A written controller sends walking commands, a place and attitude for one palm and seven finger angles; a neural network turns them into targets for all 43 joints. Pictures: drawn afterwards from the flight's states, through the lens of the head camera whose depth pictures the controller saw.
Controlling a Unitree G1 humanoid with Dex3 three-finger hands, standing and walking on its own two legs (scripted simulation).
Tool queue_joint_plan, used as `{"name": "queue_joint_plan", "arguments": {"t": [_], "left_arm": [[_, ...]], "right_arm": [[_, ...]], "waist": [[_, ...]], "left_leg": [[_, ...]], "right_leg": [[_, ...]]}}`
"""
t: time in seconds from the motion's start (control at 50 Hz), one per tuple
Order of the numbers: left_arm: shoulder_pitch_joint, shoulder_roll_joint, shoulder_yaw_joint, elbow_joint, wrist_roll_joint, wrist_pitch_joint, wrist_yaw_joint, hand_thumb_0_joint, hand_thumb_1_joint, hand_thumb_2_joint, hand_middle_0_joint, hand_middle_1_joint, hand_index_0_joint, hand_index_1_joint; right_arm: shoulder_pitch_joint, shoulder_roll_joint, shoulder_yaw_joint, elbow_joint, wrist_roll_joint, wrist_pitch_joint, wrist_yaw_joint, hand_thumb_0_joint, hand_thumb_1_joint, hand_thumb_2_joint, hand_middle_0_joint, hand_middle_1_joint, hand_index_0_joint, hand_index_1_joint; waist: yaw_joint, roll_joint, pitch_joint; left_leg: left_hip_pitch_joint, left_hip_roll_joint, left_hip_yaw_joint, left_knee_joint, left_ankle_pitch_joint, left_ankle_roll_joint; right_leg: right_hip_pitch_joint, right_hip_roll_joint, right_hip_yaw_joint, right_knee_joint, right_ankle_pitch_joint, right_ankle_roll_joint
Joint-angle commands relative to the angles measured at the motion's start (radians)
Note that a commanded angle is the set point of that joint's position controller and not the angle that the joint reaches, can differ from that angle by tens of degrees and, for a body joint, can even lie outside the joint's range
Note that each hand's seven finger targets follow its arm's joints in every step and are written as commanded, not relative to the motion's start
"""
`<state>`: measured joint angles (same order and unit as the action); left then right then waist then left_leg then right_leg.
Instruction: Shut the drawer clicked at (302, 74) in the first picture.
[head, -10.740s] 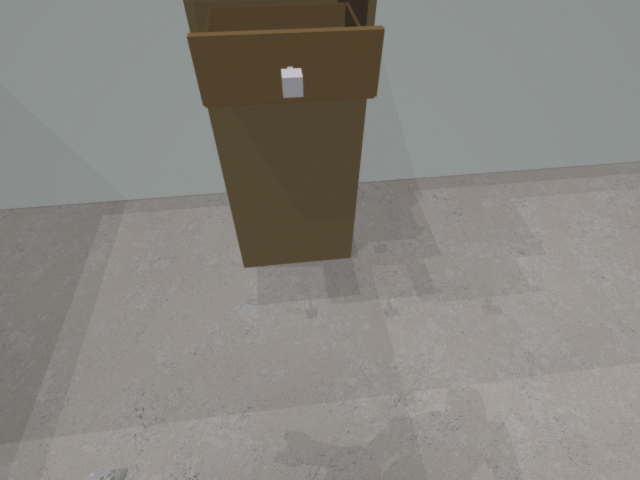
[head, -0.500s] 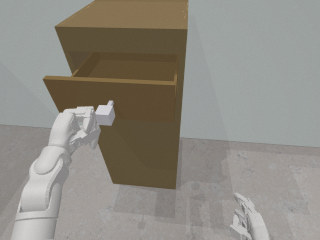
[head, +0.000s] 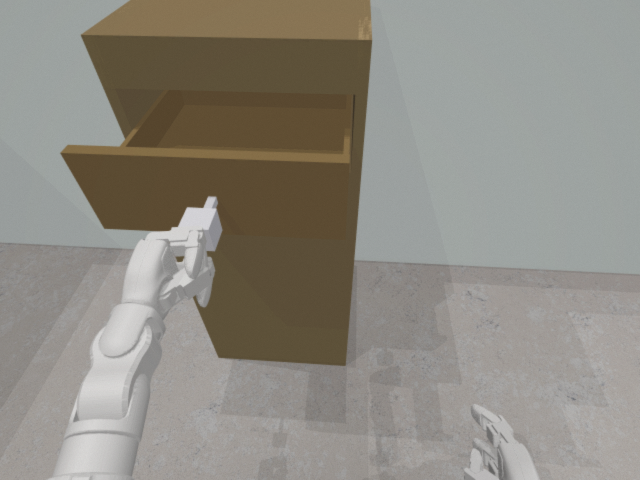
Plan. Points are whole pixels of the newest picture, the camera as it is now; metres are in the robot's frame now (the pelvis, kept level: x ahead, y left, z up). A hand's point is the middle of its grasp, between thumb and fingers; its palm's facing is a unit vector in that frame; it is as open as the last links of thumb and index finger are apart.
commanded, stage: bring the fist close to the handle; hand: left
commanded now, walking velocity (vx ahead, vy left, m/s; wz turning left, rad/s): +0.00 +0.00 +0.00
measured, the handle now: (205, 218) +0.42 +0.19 +0.11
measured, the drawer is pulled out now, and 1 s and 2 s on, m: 0.18 0.15 0.03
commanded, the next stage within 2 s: push the drawer shut in 0.50 s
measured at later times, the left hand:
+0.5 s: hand (213, 271) +0.33 +0.16 +0.11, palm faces +0.00 -1.00 -0.03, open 3.2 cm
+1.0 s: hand (219, 254) +0.36 +0.16 +0.11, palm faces +0.00 -1.00 -0.03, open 3.1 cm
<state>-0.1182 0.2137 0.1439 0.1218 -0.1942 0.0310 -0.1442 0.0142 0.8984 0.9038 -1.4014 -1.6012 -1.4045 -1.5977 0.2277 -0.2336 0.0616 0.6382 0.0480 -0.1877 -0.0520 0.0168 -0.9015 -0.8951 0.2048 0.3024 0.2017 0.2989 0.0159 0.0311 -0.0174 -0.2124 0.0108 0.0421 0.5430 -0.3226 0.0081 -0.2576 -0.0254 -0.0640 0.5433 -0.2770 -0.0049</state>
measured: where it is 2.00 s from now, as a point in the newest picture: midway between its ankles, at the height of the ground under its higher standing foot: outside the picture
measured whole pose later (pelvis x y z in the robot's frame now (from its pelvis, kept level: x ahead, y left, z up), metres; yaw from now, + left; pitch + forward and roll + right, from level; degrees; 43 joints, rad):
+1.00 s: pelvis -0.02 -0.01 -0.01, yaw +1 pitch +2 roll +0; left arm -0.45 0.26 0.16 0.59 -0.19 -0.16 -0.16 0.01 0.81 0.94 -1.40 -1.60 -1.40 -1.60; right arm 0.24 -0.25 0.06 0.67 0.05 -0.14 -0.06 0.01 -0.90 -0.89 0.20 0.30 0.20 0.30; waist -0.01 0.03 -0.01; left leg -0.34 0.01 0.02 0.61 -0.31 0.00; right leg -0.37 -0.02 -0.09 0.60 -0.27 -0.02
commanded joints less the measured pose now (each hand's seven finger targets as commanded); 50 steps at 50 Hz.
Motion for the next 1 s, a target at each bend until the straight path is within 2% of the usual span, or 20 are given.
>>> {"name": "queue_joint_plan", "arguments": {"t": [0.0,0.04,0.08,0.1,0.16,0.24,0.3,0.34,0.4,0.44,0.52,0.54,0.56,0.64,0.68,0.76,0.84,0.9,0.94,0.98], "left_arm": [[-0.356,0.102,0.025,-0.185,-0.005,-0.115,0.013,0.000,0.900,0.900,-1.400,-1.600,-1.400,-1.600],[-0.354,0.134,0.053,-0.126,0.000,-0.139,0.020,0.000,0.900,0.900,-1.400,-1.600,-1.400,-1.600],[-0.399,0.111,0.025,-0.113,0.008,-0.161,0.021,0.000,0.900,0.900,-1.400,-1.600,-1.400,-1.600],[-0.399,0.115,0.031,-0.126,0.008,-0.173,0.023,0.000,0.900,0.900,-1.400,-1.600,-1.400,-1.600],[-0.376,0.156,0.068,-0.128,0.010,-0.194,0.028,0.000,0.900,0.900,-1.400,-1.600,-1.400,-1.600],[-0.376,0.161,0.077,-0.074,-0.003,-0.198,0.023,0.000,0.900,0.900,-1.400,-1.600,-1.400,-1.600],[-0.403,0.181,0.096,-0.061,-0.013,-0.199,0.012,0.000,0.900,0.900,-1.400,-1.600,-1.400,-1.600],[-0.405,0.201,0.111,-0.032,-0.017,-0.197,0.006,0.000,0.900,0.900,-1.400,-1.600,-1.400,-1.600],[-0.420,0.168,0.085,-0.037,-0.025,-0.203,-0.004,0.000,0.900,0.900,-1.400,-1.600,-1.400,-1.600],[-0.454,0.176,0.081,-0.003,-0.026,-0.205,-0.006,0.000,0.900,0.900,-1.400,-1.600,-1.400,-1.600],[-0.460,0.164,0.069,-0.021,-0.021,-0.215,-0.007,0.000,0.900,0.900,-1.400,-1.600,-1.400,-1.600],[-0.455,0.182,0.086,-0.015,-0.022,-0.218,-0.005,0.000,0.900,0.900,-1.400,-1.600,-1.400,-1.600],[-0.447,0.186,0.089,-0.004,-0.021,-0.218,-0.007,0.000,0.900,0.900,-1.400,-1.600,-1.400,-1.600],[-0.550,0.197,0.078,0.019,-0.014,-0.222,-0.003,0.000,0.900,0.900,-1.400,-1.600,-1.400,-1.600],[-0.587,0.168,0.052,0.023,-0.017,-0.226,-0.004,0.000,0.900,0.900,-1.400,-1.600,-1.400,-1.600],[-0.675,0.208,0.073,0.109,-0.015,-0.230,0.000,0.000,0.900,0.900,-1.400,-1.600,-1.400,-1.600],[-0.770,0.182,0.038,0.160,-0.010,-0.247,-0.005,0.000,0.900,0.900,-1.400,-1.600,-1.400,-1.600],[-0.788,0.203,0.066,0.214,-0.011,-0.259,-0.004,0.000,0.900,0.900,-1.400,-1.600,-1.400,-1.600],[-0.835,0.229,0.074,0.265,-0.008,-0.268,-0.007,0.000,0.900,0.900,-1.400,-1.600,-1.400,-1.600],[-0.886,0.240,0.085,0.303,-0.007,-0.279,-0.009,0.000,0.900,0.900,-1.400,-1.600,-1.400,-1.600]], "right_arm": [[-0.086,-0.113,-0.052,-0.150,-0.003,-0.045,-0.011,0.000,-0.900,-0.900,0.200,0.300,0.200,0.300],[-0.070,-0.122,-0.057,-0.138,-0.007,-0.039,-0.010,0.000,-0.900,-0.900,0.200,0.300,0.200,0.300],[-0.067,-0.119,-0.059,-0.140,-0.005,-0.034,-0.008,0.000,-0.900,-0.900,0.200,0.300,0.200,0.300],[-0.067,-0.117,-0.062,-0.144,-0.007,-0.036,-0.006,0.000,-0.900,-0.900,0.200,0.300,0.200,0.300],[-0.070,-0.119,-0.062,-0.151,-0.010,-0.033,-0.001,0.000,-0.900,-0.900,0.200,0.300,0.200,0.300],[-0.070,-0.124,-0.061,-0.145,-0.006,-0.027,-0.003,0.000,-0.900,-0.900,0.200,0.300,0.200,0.300],[-0.074,-0.125,-0.060,-0.143,-0.003,-0.021,-0.009,0.000,-0.900,-0.900,0.200,0.300,0.200,0.300],[-0.074,-0.128,-0.059,-0.141,-0.002,-0.016,-0.012,0.000,-0.900,-0.900,0.200,0.300,0.200,0.300],[-0.079,-0.121,-0.057,-0.146,0.002,-0.017,-0.013,0.000,-0.900,-0.900,0.200,0.300,0.200,0.300],[-0.068,-0.128,-0.058,-0.139,0.002,-0.015,-0.015,0.000,-0.900,-0.900,0.200,0.300,0.200,0.300],[-0.067,-0.123,-0.060,-0.144,0.001,-0.022,-0.013,0.000,-0.900,-0.900,0.200,0.300,0.200,0.300],[-0.064,-0.128,-0.061,-0.144,-0.002,-0.022,-0.013,0.000,-0.900,-0.900,0.200,0.300,0.200,0.300],[-0.066,-0.128,-0.062,-0.146,0.000,-0.021,-0.013,0.000,-0.900,-0.900,0.200,0.300,0.200,0.300],[-0.061,-0.129,-0.059,-0.133,0.001,-0.016,-0.017,0.000,-0.900,-0.900,0.200,0.300,0.200,0.300],[-0.066,-0.124,-0.058,-0.134,0.002,-0.018,-0.017,0.000,-0.900,-0.900,0.200,0.300,0.200,0.300],[-0.057,-0.134,-0.053,-0.115,0.002,-0.009,-0.023,0.000,-0.900,-0.900,0.200,0.300,0.200,0.300],[-0.046,-0.133,-0.052,-0.104,0.004,-0.005,-0.023,0.000,-0.900,-0.900,0.200,0.300,0.200,0.300],[-0.029,-0.135,-0.056,-0.097,0.000,-0.001,-0.021,0.000,-0.900,-0.900,0.200,0.300,0.200,0.300],[-0.020,-0.142,-0.054,-0.088,0.001,0.006,-0.022,0.000,-0.900,-0.900,0.200,0.300,0.200,0.300],[-0.015,-0.141,-0.055,-0.082,0.002,0.012,-0.023,0.000,-0.900,-0.900,0.200,0.300,0.200,0.300]], "waist": [[-0.014,0.011,-0.205],[-0.017,-0.060,-0.198],[-0.027,-0.022,-0.209],[-0.016,0.007,-0.240],[0.002,0.008,-0.278],[-0.009,-0.060,-0.222],[-0.009,-0.030,-0.227],[-0.013,-0.049,-0.208],[-0.016,-0.010,-0.214],[-0.029,-0.063,-0.194],[-0.024,-0.007,-0.237],[-0.022,-0.054,-0.237],[-0.020,-0.055,-0.235],[-0.042,-0.038,-0.214],[-0.046,-0.009,-0.219],[-0.059,-0.050,-0.201],[-0.073,-0.015,-0.232],[-0.063,-0.037,-0.276],[-0.073,-0.063,-0.256],[-0.076,-0.024,-0.255]], "left_leg": [[0.037,-0.006,-0.033,-0.061,0.286,-0.004],[0.013,-0.004,-0.034,-0.052,0.275,0.002],[0.012,-0.007,-0.032,-0.047,0.259,0.000],[0.022,-0.007,-0.032,-0.044,0.273,-0.002],[0.015,-0.006,-0.027,-0.042,0.298,-0.001],[-0.023,-0.006,-0.028,-0.049,0.254,0.005],[-0.030,-0.012,-0.022,-0.055,0.213,0.007],[-0.045,-0.012,-0.022,-0.054,0.191,0.010],[-0.033,-0.016,-0.019,-0.055,0.185,0.008],[-0.048,-0.014,-0.025,-0.053,0.163,0.011],[-0.023,-0.016,-0.025,-0.050,0.174,0.008],[-0.034,-0.015,-0.027,-0.046,0.179,0.013],[-0.043,-0.016,-0.024,-0.048,0.170,0.012],[-0.039,-0.016,-0.029,-0.040,0.160,0.014],[-0.031,-0.019,-0.028,-0.040,0.137,0.012],[-0.063,-0.018,-0.037,-0.037,0.096,0.014],[-0.041,-0.018,-0.045,-0.030,0.102,0.014],[-0.043,-0.020,-0.046,-0.023,0.133,0.013],[-0.072,-0.018,-0.049,-0.020,0.108,0.016],[-0.075,-0.022,-0.045,-0.017,0.097,0.014]], "right_leg": [[0.046,0.025,0.003,-0.035,0.259,-0.016],[0.042,0.029,0.005,-0.034,0.253,-0.014],[0.026,0.027,0.008,-0.026,0.240,-0.014],[0.037,0.024,0.011,-0.020,0.250,-0.017],[0.075,0.022,0.019,-0.013,0.286,-0.018],[0.066,0.026,0.018,-0.028,0.259,-0.014],[0.068,0.023,0.027,-0.039,0.226,-0.013],[0.064,0.024,0.032,-0.050,0.200,-0.012],[0.055,0.023,0.032,-0.050,0.199,-0.013],[0.042,0.026,0.031,-0.057,0.170,-0.010],[0.044,0.024,0.031,-0.046,0.186,-0.013],[0.055,0.026,0.035,-0.048,0.191,-0.010],[0.056,0.025,0.037,-0.049,0.184,-0.009],[0.026,0.026,0.039,-0.050,0.172,-0.009],[0.013,0.023,0.042,-0.054,0.148,-0.009],[-0.007,0.023,0.048,-0.060,0.095,-0.007],[-0.025,0.025,0.042,-0.048,0.098,-0.013],[-0.004,0.024,0.040,-0.034,0.140,-0.013],[-0.013,0.025,0.047,-0.038,0.113,-0.011],[-0.024,0.024,0.051,-0.037,0.107,-0.012]]}}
